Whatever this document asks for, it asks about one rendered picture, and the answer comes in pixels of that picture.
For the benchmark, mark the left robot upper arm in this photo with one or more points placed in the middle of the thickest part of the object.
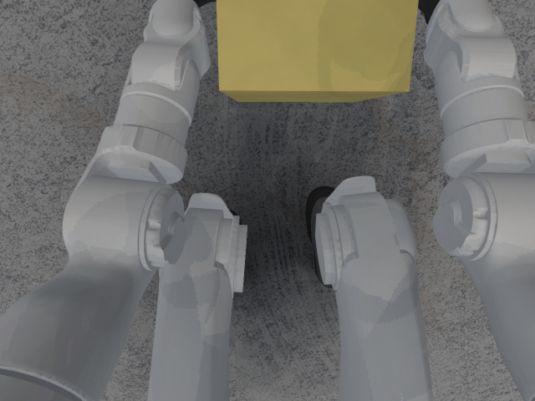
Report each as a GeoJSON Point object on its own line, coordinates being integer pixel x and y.
{"type": "Point", "coordinates": [63, 340]}

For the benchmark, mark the robot right hand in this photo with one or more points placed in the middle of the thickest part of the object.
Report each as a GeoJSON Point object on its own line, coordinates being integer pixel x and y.
{"type": "Point", "coordinates": [427, 7]}

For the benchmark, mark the carton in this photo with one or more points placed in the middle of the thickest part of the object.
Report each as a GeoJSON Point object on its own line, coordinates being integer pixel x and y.
{"type": "Point", "coordinates": [314, 51]}

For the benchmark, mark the robot right shin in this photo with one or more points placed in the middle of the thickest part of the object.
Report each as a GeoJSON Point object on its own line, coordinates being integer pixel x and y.
{"type": "Point", "coordinates": [364, 184]}

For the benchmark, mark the right robot thigh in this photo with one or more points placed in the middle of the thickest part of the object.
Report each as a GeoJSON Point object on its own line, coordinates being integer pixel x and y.
{"type": "Point", "coordinates": [383, 349]}

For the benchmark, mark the left robot forearm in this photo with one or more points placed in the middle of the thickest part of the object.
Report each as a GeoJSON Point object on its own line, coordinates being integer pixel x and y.
{"type": "Point", "coordinates": [147, 139]}

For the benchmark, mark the right robot forearm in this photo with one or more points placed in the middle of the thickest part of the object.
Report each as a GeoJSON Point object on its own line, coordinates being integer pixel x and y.
{"type": "Point", "coordinates": [479, 91]}

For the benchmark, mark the right robot upper arm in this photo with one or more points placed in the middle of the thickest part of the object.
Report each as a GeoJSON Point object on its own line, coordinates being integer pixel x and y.
{"type": "Point", "coordinates": [487, 220]}

